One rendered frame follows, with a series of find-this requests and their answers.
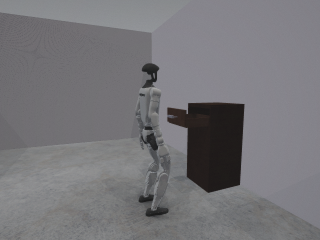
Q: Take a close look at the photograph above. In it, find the robot left hand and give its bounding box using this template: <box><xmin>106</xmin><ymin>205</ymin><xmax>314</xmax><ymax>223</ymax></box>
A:
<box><xmin>139</xmin><ymin>134</ymin><xmax>148</xmax><ymax>150</ymax></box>

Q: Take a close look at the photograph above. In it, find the left robot thigh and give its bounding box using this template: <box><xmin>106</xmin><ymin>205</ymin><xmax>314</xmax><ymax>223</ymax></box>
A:
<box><xmin>141</xmin><ymin>135</ymin><xmax>160</xmax><ymax>173</ymax></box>

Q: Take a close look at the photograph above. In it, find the right robot upper arm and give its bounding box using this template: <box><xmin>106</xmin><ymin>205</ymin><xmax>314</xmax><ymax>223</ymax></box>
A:
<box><xmin>148</xmin><ymin>87</ymin><xmax>162</xmax><ymax>120</ymax></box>

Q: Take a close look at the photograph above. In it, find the cabinet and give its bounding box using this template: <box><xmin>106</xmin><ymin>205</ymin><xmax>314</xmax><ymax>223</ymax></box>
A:
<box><xmin>187</xmin><ymin>102</ymin><xmax>245</xmax><ymax>193</ymax></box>

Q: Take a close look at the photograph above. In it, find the drawer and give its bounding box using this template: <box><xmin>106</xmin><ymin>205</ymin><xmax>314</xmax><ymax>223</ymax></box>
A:
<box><xmin>167</xmin><ymin>107</ymin><xmax>210</xmax><ymax>128</ymax></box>

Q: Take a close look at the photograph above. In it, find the handle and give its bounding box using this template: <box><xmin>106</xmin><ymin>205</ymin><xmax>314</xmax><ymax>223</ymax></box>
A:
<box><xmin>167</xmin><ymin>115</ymin><xmax>177</xmax><ymax>119</ymax></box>

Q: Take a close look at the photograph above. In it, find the robot right hand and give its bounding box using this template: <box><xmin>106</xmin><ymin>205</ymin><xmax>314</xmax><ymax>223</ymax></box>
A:
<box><xmin>157</xmin><ymin>144</ymin><xmax>171</xmax><ymax>167</ymax></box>

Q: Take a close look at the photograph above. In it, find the left robot shin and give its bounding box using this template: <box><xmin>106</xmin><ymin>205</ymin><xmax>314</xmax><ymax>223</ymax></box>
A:
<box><xmin>143</xmin><ymin>166</ymin><xmax>160</xmax><ymax>198</ymax></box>

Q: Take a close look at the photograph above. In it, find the right robot forearm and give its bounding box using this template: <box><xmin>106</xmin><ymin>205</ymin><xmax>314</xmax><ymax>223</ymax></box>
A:
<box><xmin>150</xmin><ymin>113</ymin><xmax>165</xmax><ymax>146</ymax></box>

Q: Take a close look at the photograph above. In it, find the left robot upper arm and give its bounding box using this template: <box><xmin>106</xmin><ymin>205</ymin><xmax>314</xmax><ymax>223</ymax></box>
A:
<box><xmin>135</xmin><ymin>88</ymin><xmax>141</xmax><ymax>116</ymax></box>

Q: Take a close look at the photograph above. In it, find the left robot forearm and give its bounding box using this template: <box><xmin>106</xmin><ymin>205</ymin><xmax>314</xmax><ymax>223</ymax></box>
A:
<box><xmin>135</xmin><ymin>113</ymin><xmax>145</xmax><ymax>134</ymax></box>

